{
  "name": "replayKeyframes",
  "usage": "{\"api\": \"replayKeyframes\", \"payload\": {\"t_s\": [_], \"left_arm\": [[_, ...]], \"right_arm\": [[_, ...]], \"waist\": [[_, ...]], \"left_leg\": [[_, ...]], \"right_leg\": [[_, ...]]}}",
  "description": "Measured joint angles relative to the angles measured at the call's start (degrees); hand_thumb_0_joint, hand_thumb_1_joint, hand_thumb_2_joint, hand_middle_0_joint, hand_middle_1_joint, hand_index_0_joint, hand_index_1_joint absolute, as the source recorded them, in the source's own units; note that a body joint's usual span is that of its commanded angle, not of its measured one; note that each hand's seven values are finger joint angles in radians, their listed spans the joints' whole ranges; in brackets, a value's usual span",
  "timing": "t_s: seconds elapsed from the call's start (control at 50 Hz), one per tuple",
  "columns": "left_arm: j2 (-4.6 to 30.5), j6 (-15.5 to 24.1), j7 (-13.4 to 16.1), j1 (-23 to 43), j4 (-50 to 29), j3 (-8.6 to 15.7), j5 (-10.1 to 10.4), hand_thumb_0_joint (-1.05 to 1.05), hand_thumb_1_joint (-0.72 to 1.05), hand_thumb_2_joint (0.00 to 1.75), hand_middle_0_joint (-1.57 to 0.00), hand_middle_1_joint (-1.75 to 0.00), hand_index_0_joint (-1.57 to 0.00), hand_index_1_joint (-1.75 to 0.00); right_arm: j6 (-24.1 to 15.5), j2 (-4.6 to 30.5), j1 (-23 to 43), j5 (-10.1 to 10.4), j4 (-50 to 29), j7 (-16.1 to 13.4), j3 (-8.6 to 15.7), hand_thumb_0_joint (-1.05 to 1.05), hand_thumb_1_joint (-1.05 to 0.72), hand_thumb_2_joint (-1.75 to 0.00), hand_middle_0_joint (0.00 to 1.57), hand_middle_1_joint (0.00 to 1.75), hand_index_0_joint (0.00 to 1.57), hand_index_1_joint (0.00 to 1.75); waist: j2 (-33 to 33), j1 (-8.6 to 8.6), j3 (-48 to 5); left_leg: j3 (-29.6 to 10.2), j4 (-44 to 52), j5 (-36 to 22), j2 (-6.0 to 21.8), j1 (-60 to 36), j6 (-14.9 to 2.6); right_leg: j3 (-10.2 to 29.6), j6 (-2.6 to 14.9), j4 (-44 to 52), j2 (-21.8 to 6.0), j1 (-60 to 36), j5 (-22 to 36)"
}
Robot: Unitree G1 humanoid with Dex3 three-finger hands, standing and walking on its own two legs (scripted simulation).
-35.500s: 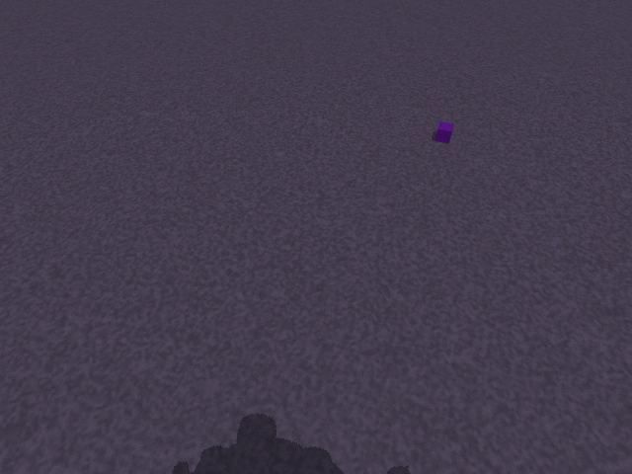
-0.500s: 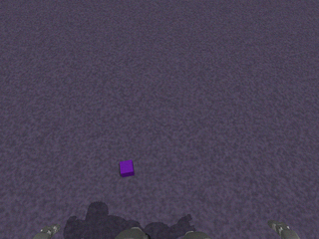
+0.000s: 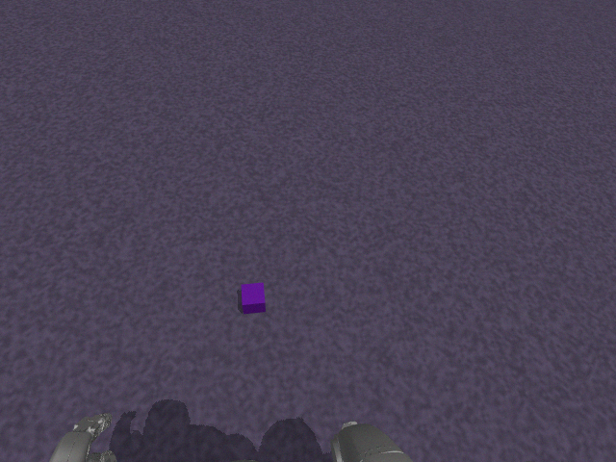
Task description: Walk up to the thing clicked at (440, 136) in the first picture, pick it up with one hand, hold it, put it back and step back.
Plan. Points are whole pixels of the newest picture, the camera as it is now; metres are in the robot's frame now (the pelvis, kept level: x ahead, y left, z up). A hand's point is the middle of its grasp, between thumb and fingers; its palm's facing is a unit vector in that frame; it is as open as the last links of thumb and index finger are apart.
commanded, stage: step back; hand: left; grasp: from above
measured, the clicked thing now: (253, 298) +0.65 +0.14 -0.73
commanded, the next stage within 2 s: none
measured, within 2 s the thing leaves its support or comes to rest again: neither
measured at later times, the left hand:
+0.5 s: hand out of the picture -0.06 +0.23 -0.13, palm faces -0.05 -0.91 -0.42, open 7.4 cm
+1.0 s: hand out of the picture -0.24 +0.21 -0.17, palm faces -0.07 -0.92 -0.38, open 7.4 cm
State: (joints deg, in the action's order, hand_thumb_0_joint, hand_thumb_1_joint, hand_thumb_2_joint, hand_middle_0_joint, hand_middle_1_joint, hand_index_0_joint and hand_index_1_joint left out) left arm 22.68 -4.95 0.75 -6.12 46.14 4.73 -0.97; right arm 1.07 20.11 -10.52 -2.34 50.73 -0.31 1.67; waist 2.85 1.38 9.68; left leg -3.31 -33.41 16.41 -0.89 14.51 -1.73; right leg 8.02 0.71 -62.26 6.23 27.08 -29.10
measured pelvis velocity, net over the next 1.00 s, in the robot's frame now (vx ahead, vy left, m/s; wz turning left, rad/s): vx -0.35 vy -0.06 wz -0.07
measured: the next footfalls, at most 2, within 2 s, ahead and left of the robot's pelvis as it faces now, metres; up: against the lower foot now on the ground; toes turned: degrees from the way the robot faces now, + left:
right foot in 0.28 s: -0.09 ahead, -0.16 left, +0.00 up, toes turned -1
left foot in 0.62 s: -0.20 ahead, +0.08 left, +0.00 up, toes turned -1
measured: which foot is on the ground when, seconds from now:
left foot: down 0.00-0.32, up 0.34-0.60, down 0.62-1.00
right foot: up 0.00-0.26, down 0.28-0.66, up 0.68-1.00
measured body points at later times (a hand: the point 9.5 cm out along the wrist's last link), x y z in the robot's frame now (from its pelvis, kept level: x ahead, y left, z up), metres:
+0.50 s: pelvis -0.16 -0.03 +0.00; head -0.12 -0.06 +0.44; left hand -0.05 +0.28 -0.10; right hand -0.10 -0.36 -0.13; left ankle -0.18 +0.11 -0.66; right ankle -0.13 -0.15 -0.73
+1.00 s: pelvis -0.35 -0.06 -0.02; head -0.28 -0.04 +0.43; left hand -0.24 +0.26 -0.14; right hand -0.21 -0.38 -0.10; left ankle -0.24 +0.08 -0.73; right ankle -0.40 -0.20 -0.72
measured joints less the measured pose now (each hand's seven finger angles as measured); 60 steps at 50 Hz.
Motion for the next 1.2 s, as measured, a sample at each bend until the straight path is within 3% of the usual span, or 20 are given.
{"api": "replayKeyframes", "payload": {"t_s": [0.06,0.12,0.2,0.26,0.3,0.34,0.38,0.48,0.58,0.62,0.66,0.68,0.74,0.78,0.84,0.92,1.0,1.06,1.12,1.2], "left_arm": [[0.3,0.5,-0.3,-1.9,-0.3,0.4,0.2,0.01,0.90,0.90,-0.20,-0.30,-0.20,-0.30],[0.9,0.5,-0.3,-3.0,-0.1,0.9,0.0,0.01,0.90,0.90,-0.20,-0.30,-0.20,-0.30],[1.3,0.6,-0.4,-4.0,0.4,0.9,-0.1,0.01,0.90,0.90,-0.20,-0.30,-0.20,-0.30],[1.0,1.1,-0.9,-4.3,1.3,0.8,-0.3,0.01,0.90,0.90,-0.20,-0.30,-0.20,-0.30],[-0.6,1.7,-1.1,-3.9,2.5,0.8,-0.7,0.01,0.90,0.90,-0.20,-0.30,-0.20,-0.30],[-2.0,1.8,-1.7,-4.8,2.4,0.1,-1.3,0.01,0.90,0.90,-0.20,-0.30,-0.20,-0.30],[-2.1,1.4,-2.0,-5.9,2.0,-0.2,-1.5,0.01,0.90,0.90,-0.20,-0.30,-0.20,-0.30],[-2.7,1.0,-1.4,-5.2,0.9,0.1,-1.8,0.01,0.90,0.90,-0.20,-0.30,-0.21,-0.30],[-1.4,1.6,-0.3,-1.5,-2.6,0.3,-1.9,0.01,0.90,0.90,-0.20,-0.30,-0.21,-0.30],[-0.6,1.5,-0.2,0.3,-3.9,0.2,-1.5,0.01,0.90,0.90,-0.20,-0.30,-0.21,-0.30],[0.9,1.0,-0.1,2.0,-4.1,0.4,-0.9,0.01,0.90,0.90,-0.20,-0.30,-0.21,-0.30],[1.0,0.6,0.0,2.0,-3.8,0.4,-0.6,0.01,0.90,0.90,-0.20,-0.30,-0.20,-0.30],[-0.4,-0.6,-0.1,1.2,-1.9,-0.1,-0.5,0.01,0.90,0.90,-0.20,-0.30,-0.20,-0.30],[-0.6,-0.7,-0.4,0.2,-1.5,-0.2,0.0,0.01,0.90,0.90,-0.20,-0.30,-0.20,-0.30],[-0.2,-0.2,-0.6,-1.5,-1.3,0.0,-0.1,0.01,0.90,0.90,-0.20,-0.30,-0.20,-0.30],[0.7,0.3,-0.3,-2.8,-0.4,0.2,-0.4,0.01,0.90,0.90,-0.20,-0.30,-0.20,-0.30],[1.1,1.1,-0.6,-3.5,1.5,-0.2,-0.4,0.01,0.90,0.90,-0.20,-0.30,-0.20,-0.30],[-1.1,1.8,-1.0,-3.6,3.8,-0.3,-1.0,0.01,0.90,0.90,-0.20,-0.30,-0.20,-0.30],[-1.5,1.7,-1.8,-6.1,4.0,-0.8,-1.6,0.01,0.90,0.90,-0.20,-0.30,-0.20,-0.30],[-2.0,1.8,-1.3,-7.5,4.8,-0.6,-1.9,0.01,0.90,0.90,-0.20,-0.30,-0.21,-0.30]], "right_arm": [[-0.1,0.0,0.6,0.2,-0.7,-0.4,0.0,0.01,-0.90,-0.90,0.20,0.30,0.21,0.30],[-0.4,0.1,1.8,0.5,-2.3,-0.7,0.2,0.01,-0.90,-0.90,0.20,0.30,0.21,0.30],[-0.5,0.7,3.9,0.6,-4.5,-0.7,0.2,0.01,-0.89,-0.90,0.20,0.30,0.21,0.30],[0.0,1.8,5.0,0.5,-5.5,-0.5,0.4,0.01,-0.89,-0.90,0.20,0.30,0.21,0.30],[0.7,3.3,5.8,0.9,-5.1,-0.5,0.9,0.01,-0.90,-0.90,0.20,0.30,0.21,0.30],[1.7,3.8,5.1,1.3,-4.1,-0.9,1.6,0.01,-0.90,-0.90,0.20,0.30,0.21,0.30],[2.2,3.3,3.5,1.6,-2.8,-1.1,1.6,0.01,-0.90,-0.90,0.20,0.30,0.21,0.30],[1.5,3.9,-1.2,1.9,-1.5,-0.9,1.4,0.01,-0.90,-0.90,0.20,0.30,0.21,0.30],[1.1,3.1,-3.4,1.5,-0.5,-1.2,1.0,0.01,-0.90,-0.90,0.20,0.30,0.21,0.30],[0.6,2.4,-3.7,1.2,-0.3,-1.1,0.9,0.01,-0.90,-0.90,0.20,0.30,0.21,0.30],[0.4,0.2,-2.5,0.6,0.4,-1.0,0.7,0.01,-0.90,-0.90,0.20,0.30,0.21,0.30],[0.5,-0.4,-2.3,0.3,0.3,-0.6,0.4,0.01,-0.90,-0.90,0.20,0.30,0.21,0.30],[0.2,-0.2,-2.4,-0.2,-0.2,-0.3,-0.1,0.01,-0.90,-0.90,0.20,0.30,0.21,0.30],[0.2,-0.2,-2.1,-0.4,-0.4,-0.7,-0.2,0.01,-0.90,-0.90,0.20,0.30,0.21,0.30],[-0.1,0.1,-0.5,-0.1,-1.5,-1.0,0.0,0.01,-0.89,-0.90,0.20,0.30,0.21,0.30],[-0.3,0.9,2.6,0.2,-4.0,-1.1,0.4,0.01,-0.89,-0.90,0.20,0.30,0.21,0.30],[0.3,2.5,5.8,0.1,-6.0,-0.6,0.4,0.01,-0.90,-0.90,0.20,0.30,0.21,0.30],[1.4,4.5,7.2,0.7,-5.3,-0.5,1.0,0.01,-0.90,-0.90,0.20,0.30,0.21,0.30],[2.4,3.7,4.7,1.1,-3.4,-1.1,1.5,0.01,-0.90,-0.90,0.20,0.30,0.21,0.30],[1.9,3.8,0.4,1.4,-1.3,-0.6,1.2,0.01,-0.90,-0.90,0.20,0.30,0.21,0.30]], "waist": [[0.0,-1.04,-0.8],[0.3,-1.48,-0.4],[0.2,-1.87,0.8],[-0.7,-1.94,1.0],[-4.4,-1.34,1.8],[-6.2,-0.79,0.9],[-4.1,-2.34,-0.7],[-3.7,-2.20,-2.9],[-3.6,-0.89,-1.3],[-2.8,-0.35,-0.2],[2.0,-1.22,2.2],[3.0,-1.61,2.3],[0.3,0.36,1.0],[-0.2,0.02,-0.2],[0.2,-1.14,-1.3],[0.6,-2.06,-0.4],[-0.3,-2.73,0.4],[-5.6,-1.85,1.2],[-4.3,-3.34,-1.9],[-3.7,-3.41,-4.8]], "left_leg": [[1.0,2.3,-2.6,1.3,1.0,0.34],[1.9,2.3,-4.2,1.8,2.8,0.57],[3.4,0.2,-5.4,2.7,5.9,1.00],[4.2,-2.7,-5.9,3.5,8.9,2.01],[2.4,-5.2,-6.1,5.3,10.7,2.54],[-1.4,-9.7,2.3,2.9,12.8,2.12],[-1.8,-19.3,9.2,-1.4,14.7,2.25],[-3.7,-31.1,8.9,-5.9,13.0,2.56],[-0.9,-16.8,12.2,-2.8,4.1,2.92],[0.9,-6.1,7.6,-1.5,-0.2,2.22],[3.2,-3.3,4.8,-3.9,-1.6,0.48],[3.8,-3.4,4.4,-3.9,-1.3,0.04],[1.3,-3.5,2.6,-1.0,0.7,-0.44],[1.0,-1.2,0.4,0.3,1.3,-0.19],[1.8,0.6,-2.3,1.6,3.1,0.44],[2.8,-0.4,-4.3,2.8,6.2,0.87],[4.0,-3.7,-5.6,4.3,10.3,2.15],[0.8,-7.0,-5.2,6.4,12.9,2.08],[-2.0,-17.4,8.3,0.3,15.6,2.24],[-3.5,-28.4,8.3,-4.2,14.8,2.28]], "right_leg": [[1.6,-0.28,-6.6,1.1,0.0,1.1],[2.1,-1.63,-4.6,0.0,-2.7,1.2],[0.2,-2.43,6.5,-2.9,-7.4,0.6],[-2.7,-1.54,19.8,-5.0,-12.0,4.0],[-5.0,-0.94,24.4,-3.4,-13.9,7.7],[-6.3,-0.36,23.7,-3.3,-12.9,8.3],[-4.6,0.27,23.4,-5.3,-11.3,9.1],[-5.1,0.11,27.7,-7.3,-9.0,14.0],[-8.4,-0.17,26.8,-7.5,-5.0,16.5],[-9.8,-0.50,24.4,-8.1,-2.8,16.6],[-7.4,-0.19,21.8,-10.2,-1.4,16.7],[-5.9,0.14,19.6,-9.3,-0.6,12.2],[-3.1,0.03,4.6,-3.0,1.7,0.6],[-0.5,0.21,-4.2,-0.5,2.3,0.4],[1.6,-0.51,-8.5,0.1,0.6,1.3],[0.5,-2.32,0.5,-2.4,-5.1,0.0],[-3.6,-1.86,18.1,-5.4,-11.7,2.8],[-7.0,-0.70,23.6,-3.0,-14.1,6.1],[-6.0,0.37,21.7,-5.2,-11.5,6.7],[-6.1,0.41,24.6,-7.5,-10.5,9.8]]}}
